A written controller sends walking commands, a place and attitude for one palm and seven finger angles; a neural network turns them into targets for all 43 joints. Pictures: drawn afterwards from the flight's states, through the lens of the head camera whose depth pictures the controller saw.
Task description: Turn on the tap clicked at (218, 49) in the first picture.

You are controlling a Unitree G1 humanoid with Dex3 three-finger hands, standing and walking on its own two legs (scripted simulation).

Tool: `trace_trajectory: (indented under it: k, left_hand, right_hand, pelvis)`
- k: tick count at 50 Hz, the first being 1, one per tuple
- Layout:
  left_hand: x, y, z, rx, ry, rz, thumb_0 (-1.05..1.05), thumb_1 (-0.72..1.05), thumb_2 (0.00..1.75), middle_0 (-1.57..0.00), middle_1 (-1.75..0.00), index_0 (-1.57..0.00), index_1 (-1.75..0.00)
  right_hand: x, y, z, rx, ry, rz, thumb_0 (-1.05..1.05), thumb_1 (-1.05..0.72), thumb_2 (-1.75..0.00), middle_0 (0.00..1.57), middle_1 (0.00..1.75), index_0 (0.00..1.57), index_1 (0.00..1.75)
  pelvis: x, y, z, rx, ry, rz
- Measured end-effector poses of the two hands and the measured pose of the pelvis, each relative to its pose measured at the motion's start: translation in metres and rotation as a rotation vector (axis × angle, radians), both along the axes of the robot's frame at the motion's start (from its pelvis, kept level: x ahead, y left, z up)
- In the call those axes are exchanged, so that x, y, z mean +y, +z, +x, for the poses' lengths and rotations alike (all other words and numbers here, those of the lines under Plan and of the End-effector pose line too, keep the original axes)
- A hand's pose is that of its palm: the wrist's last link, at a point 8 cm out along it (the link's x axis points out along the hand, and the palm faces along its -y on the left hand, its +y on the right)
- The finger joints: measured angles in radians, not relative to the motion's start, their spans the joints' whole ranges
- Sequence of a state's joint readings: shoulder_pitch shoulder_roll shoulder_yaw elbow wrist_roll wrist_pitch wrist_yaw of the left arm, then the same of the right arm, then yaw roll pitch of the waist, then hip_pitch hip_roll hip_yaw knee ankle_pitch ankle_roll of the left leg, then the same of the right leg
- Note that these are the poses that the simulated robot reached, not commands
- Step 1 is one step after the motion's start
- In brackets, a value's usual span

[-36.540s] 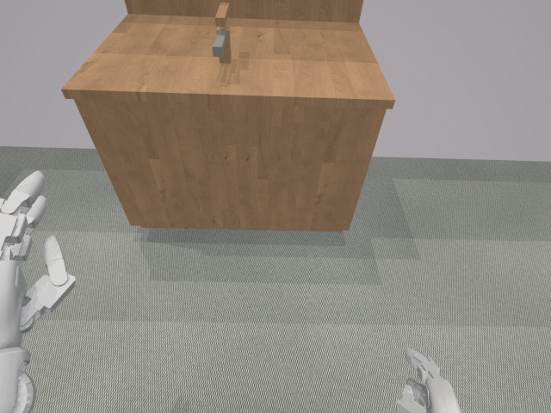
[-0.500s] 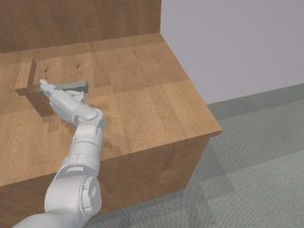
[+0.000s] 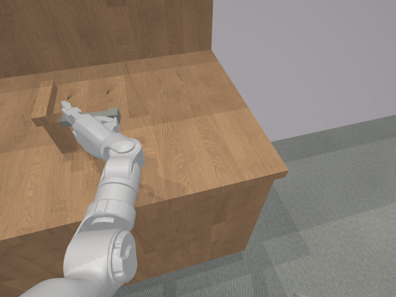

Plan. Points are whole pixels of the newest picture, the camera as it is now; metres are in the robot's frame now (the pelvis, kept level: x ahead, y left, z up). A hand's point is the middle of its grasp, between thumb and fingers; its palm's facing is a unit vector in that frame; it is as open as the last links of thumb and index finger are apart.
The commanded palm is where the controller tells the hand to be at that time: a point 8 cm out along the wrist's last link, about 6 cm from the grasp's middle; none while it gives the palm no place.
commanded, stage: lift the hand up off the lever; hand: left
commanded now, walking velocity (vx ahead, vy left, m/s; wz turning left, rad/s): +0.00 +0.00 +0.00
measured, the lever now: (114, 116) +0.51 +0.21 +0.09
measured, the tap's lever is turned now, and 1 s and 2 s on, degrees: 83 83 83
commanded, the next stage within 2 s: draw the hand back beside the body in 1.18 s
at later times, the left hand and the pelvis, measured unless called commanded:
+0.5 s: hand (108, 118) +0.45 +0.19 +0.14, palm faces +0.80 -0.59 -0.08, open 7.9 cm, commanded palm +0.39 +0.21 +0.15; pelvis +0.01 -0.01 +0.01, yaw +0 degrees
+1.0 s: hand (102, 112) +0.44 +0.20 +0.16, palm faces +0.78 -0.62 -0.07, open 7.9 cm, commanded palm +0.39 +0.21 +0.16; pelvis +0.01 +0.00 +0.01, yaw +0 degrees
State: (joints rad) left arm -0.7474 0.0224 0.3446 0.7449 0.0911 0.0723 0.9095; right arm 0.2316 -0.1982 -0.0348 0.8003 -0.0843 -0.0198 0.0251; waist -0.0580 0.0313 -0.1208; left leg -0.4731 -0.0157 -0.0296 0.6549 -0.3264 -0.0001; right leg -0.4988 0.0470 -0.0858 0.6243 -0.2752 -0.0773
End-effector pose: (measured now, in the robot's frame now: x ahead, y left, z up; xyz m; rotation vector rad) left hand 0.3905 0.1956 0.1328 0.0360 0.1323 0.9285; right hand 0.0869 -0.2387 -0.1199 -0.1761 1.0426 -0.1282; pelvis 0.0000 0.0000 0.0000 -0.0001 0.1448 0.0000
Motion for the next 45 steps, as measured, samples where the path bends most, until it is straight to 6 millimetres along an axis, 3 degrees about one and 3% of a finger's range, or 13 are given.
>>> trace_trajectory:
  k: [19, 45]
  left_hand:
    - [0.008, 0.012, 0.003, -0.017, 0.007, 0.001, 0.02, 0.90, 0.90, -0.15, -0.15, -0.15, -0.15]
    - [0.020, 0.029, -0.005, -0.016, -0.011, -0.021, 0.02, 0.90, 0.90, -0.15, -0.15, -0.15, -0.15]
  right_hand:
    - [-0.017, 0.003, -0.006, 0.014, -0.023, -0.026, 0.01, -0.91, -0.90, 0.20, 0.30, 0.20, 0.30]
    - [0.003, 0.018, 0.046, -0.092, 0.022, -0.011, 0.01, -0.91, -0.90, 0.20, 0.30, 0.20, 0.30]
  pelvis:
    - [-0.007, 0.004, 0.002, -0.008, -0.001, 0.005]
    - [0.000, 0.010, 0.011, -0.050, 0.003, 0.003]
